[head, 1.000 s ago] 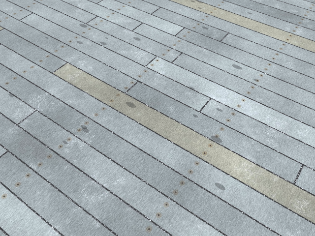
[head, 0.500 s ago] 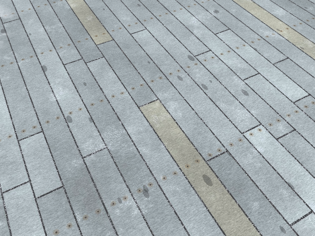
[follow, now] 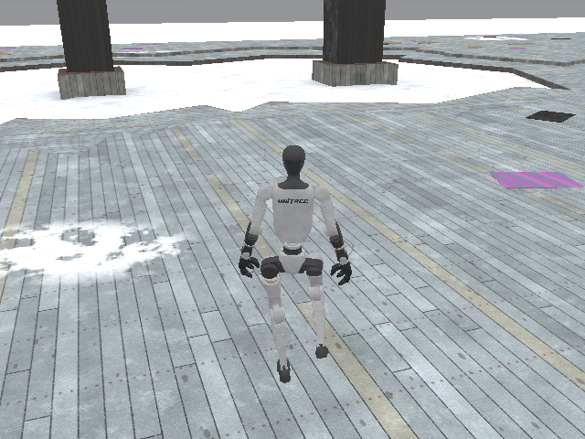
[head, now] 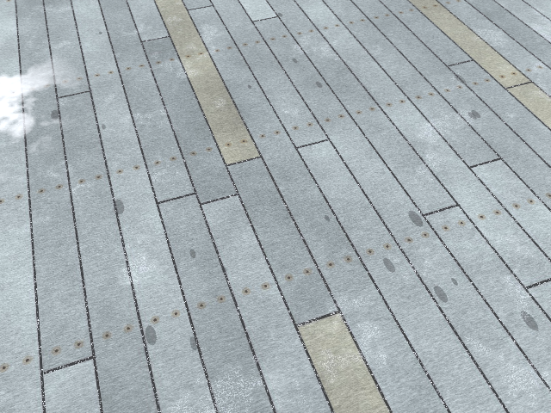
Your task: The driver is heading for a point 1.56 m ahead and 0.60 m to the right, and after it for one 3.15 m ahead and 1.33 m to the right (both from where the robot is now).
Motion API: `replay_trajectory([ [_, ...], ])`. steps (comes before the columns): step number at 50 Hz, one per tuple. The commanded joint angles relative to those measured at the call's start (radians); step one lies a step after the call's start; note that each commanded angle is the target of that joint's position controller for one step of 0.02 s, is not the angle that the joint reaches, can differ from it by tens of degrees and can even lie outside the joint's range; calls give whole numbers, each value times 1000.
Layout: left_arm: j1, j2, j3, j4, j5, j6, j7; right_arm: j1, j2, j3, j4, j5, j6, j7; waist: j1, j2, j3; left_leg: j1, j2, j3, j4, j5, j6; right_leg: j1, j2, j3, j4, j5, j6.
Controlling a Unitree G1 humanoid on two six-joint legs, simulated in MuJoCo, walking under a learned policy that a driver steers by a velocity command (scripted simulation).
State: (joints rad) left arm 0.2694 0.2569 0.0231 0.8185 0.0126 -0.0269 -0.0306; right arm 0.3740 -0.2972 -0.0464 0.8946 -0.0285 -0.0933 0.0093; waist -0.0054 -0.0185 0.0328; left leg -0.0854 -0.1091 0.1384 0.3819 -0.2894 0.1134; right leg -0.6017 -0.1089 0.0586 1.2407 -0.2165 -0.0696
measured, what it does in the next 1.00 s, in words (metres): walks ahead, turning right: right foot, then left foot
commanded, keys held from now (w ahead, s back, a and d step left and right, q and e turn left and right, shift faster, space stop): w+e+shift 0.64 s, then w+shift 0.30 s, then w+q+shift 0.06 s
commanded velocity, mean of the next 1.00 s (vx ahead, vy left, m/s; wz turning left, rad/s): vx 1.00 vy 0.00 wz -0.70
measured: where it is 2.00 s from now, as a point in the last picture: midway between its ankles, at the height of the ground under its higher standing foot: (484, 111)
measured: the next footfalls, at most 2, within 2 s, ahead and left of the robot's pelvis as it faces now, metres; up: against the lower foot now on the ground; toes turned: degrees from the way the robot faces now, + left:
right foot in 0.24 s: +0.43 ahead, -0.10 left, +0.00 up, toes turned -16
left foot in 0.68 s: +0.88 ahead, -0.10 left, +0.00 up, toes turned -38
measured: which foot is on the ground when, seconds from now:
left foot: down 0.00-0.26, up 0.28-0.66, down 0.68-1.00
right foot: up 0.00-0.22, down 0.24-0.68, up 0.70-1.00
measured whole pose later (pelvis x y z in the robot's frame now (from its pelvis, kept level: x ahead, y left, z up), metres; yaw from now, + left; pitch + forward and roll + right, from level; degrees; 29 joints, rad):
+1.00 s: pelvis +0.87 -0.28 +0.00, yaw -43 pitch +3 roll +3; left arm -0.03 0.31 -0.01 0.60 0.04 -0.04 -0.09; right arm 0.58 -0.31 -0.05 0.93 -0.01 -0.10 0.02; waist -0.11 -0.04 -0.02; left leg 0.10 0.00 0.09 0.17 -0.32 -0.04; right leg -0.72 -0.04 0.02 0.76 -0.07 -0.08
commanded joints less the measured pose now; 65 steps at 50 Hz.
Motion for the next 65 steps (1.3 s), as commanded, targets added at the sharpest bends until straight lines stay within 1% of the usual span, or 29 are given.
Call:
replay_trajectory([
  [1, -69, 38, 9, -66, -2, 11, -20, -24, -47, -7, -44, 13, -49, 6, 12, 44, 112, -87, 259, -102, -300, 370, -16, -108, -38, -26, -106, 148, 0],
  [7, -249, 43, -9, -130, -3, -10, -52, 49, -89, 5, -15, 18, -54, -24, -9, 51, 96, 73, 239, 111, -276, 1006, -103, 23, 93, -249, -513, 381, -66],
  [9, -163, 76, -2, -111, 2, -5, -52, 45, -160, -7, -31, 13, -40, -52, 52, 125, 23, 171, 283, 127, -84, 1436, -132, 119, 166, -284, -530, 292, -93],
  [11, 135, 163, 34, -29, 11, 0, -37, -32, -203, -23, -55, -6, -2, -71, 217, 154, -111, 127, 324, 98, 285, 1516, -126, 429, 221, -249, -533, 183, -138],
  [12, 382, 218, 67, 46, 7, 0, -19, -116, -219, -31, -85, -16, 15, -68, 334, 131, -198, 0, 311, 76, 630, 1340, -109, 669, 204, -154, -585, 125, -184],
  [13, 377, 259, 100, 50, -30, 11, 3, -189, -163, -26, -95, -12, 11, -43, 328, -89, -161, -248, 97, 73, 1064, 343, -108, 806, 141, -19, -671, 99, -214],
  [14, 244, 392, 121, 18, 16, 25, 6, -37, -48, 13, -208, 7, -13, -27, 95, -290, -261, -690, 19, -88, 1399, -222, -170, 1062, -96, 494, -695, 170, -436],
  [15, 218, 357, 126, -25, 3, 29, 15, -112, -86, 26, -238, 0, -39, -26, 157, -77, -350, -799, 60, -243, 1386, -167, -142, 1075, -157, 729, -903, -147, -484],
  [16, 187, 267, 107, -12, 5, 26, 30, -158, -103, 30, -244, -3, -56, -18, 107, 57, -145, -812, 123, -256, 1231, -89, -119, 861, -144, 697, -1019, -267, -402],
  [17, 151, 207, 89, 3, 5, 20, 31, -173, -96, 29, -250, -11, -53, -15, 38, 132, -42, -746, 170, -244, 1091, -55, -120, 671, -106, 606, -1045, -234, -340],
  [20, 85, 186, 71, -17, -7, -25, 32, -149, -58, 49, -246, -55, 20, -8, -54, 120, 44, -555, 230, -211, 892, -80, -166, 301, 40, 388, -1066, -87, -289],
  [25, 120, 217, 91, -38, -14, -53, 18, -410, -28, 72, -356, -15, 27, 12, 44, 4, 80, -421, 214, -136, 390, 298, -188, 186, 137, 298, -1092, 172, -224],
  [30, 165, 245, 110, -40, -18, -44, 24, -445, -72, 58, -383, 0, 11, 4, 89, -48, -1, -312, 139, -164, 139, 359, -148, 442, 87, 358, -940, 479, -145],
  [32, 130, 295, 119, -46, -6, -46, 24, -248, -157, 20, -326, 2, 4, -17, -15, -21, -145, -77, 85, -160, 130, 186, -126, 507, 106, 342, -696, 701, -98],
  [33, 72, 302, 117, -54, 1, -54, 21, -28, -194, -2, -274, 1, 0, -33, -146, -15, -248, 152, 123, -153, 158, 138, -107, 425, 131, 302, -461, 678, -80],
  [34, 63, 180, 83, -76, 5, -71, 23, 199, -259, -29, -239, -26, -5, -54, -216, 105, -385, 390, 330, -367, 159, -215, -75, 271, 178, 228, -110, 340, -76],
  [35, 218, 41, 39, -137, -46, -74, 13, 108, -348, -49, -241, -52, -1, -46, -50, 499, -506, 552, 604, -1025, -103, -453, 58, -29, 293, 112, 156, -280, -29],
  [36, 174, 124, 33, -91, -12, -55, 26, -3, -247, -50, -259, -39, 9, -34, -57, 309, -369, 439, 555, -1076, -147, -647, 87, -170, 182, 86, 220, -176, -52],
  [38, 6, 157, 39, -103, 22, -44, 7, -62, -106, -20, -230, -30, 11, -19, -66, 43, -140, 176, 440, -704, -123, -324, 55, -147, 111, 57, 113, -56, -41],
  [42, -84, 82, 8, -174, 36, -16, -26, 29, -66, -5, -111, -5, -21, -6, -6, 113, -15, -1, 370, -472, -194, -71, 42, -150, 74, 97, -26, -96, -21],
  [45, -201, 93, -8, -249, 37, -15, -37, 16, -110, -14, -96, 2, -35, -2, 19, 123, 50, -68, 371, -340, -291, 23, 56, -187, 55, 82, -210, 20, -1],
  [49, -323, 77, -32, -284, 24, -29, -66, 53, -148, -19, -67, 23, -35, 12, 7, 101, 100, -206, 316, -172, -410, 321, 25, 140, 67, -106, -543, 218, -18],
  [52, -256, 125, -12, -248, 30, -35, -38, 83, -213, -29, -49, 25, -31, 12, 46, 86, -10, -23, 317, -134, -199, 915, 18, 291, 138, -129, -590, 142, -33],
  [54, 100, 202, 29, -144, 54, -44, 0, 77, -243, -35, -38, 22, -17, 0, 233, 102, -180, -140, 278, -115, 305, 893, -12, 703, 125, -77, -647, 39, -45],
  [55, 237, 300, 58, -118, 76, -47, 26, 103, -126, -11, -65, 11, -14, 3, 241, -69, -318, -334, 191, -117, 687, 311, -14, 917, -129, 195, -673, -283, -39],
  [56, 216, 362, 74, -136, 81, -45, 35, 206, -14, 10, -113, 49, -9, 4, 137, -276, -464, -566, 89, -205, 998, -194, -14, 1023, -359, 671, -874, -549, -80],
  [57, 158, 292, 67, -133, 56, -40, 33, 89, -102, -11, -117, 43, 1, -2, 144, -144, -344, -654, 129, -231, 1056, -84, -1, 902, -314, 672, -965, -537, -67],
  [59, 48, 172, 42, -111, 43, -56, 25, 10, -78, -8, -109, 31, 10, 9, 72, -41, -100, -655, 202, -215, 947, 49, -14, 662, -228, 347, -960, -165, -62],
  [65, 59, 73, 25, -27, -1, -105, 22, -139, 0, -2, -158, 2, 86, 51, -10, -70, 57, -691, 263, -169, 835, 156, -46, 485, -142, -69, -1111, 177, -25],
])
Velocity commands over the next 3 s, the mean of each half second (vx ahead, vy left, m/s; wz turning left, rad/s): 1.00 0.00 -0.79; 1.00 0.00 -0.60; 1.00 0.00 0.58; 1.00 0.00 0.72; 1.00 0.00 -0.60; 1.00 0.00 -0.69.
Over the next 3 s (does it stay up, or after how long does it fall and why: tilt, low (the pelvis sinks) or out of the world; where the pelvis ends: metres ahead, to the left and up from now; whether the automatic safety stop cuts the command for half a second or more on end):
stays up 2.52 -1.06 -0.01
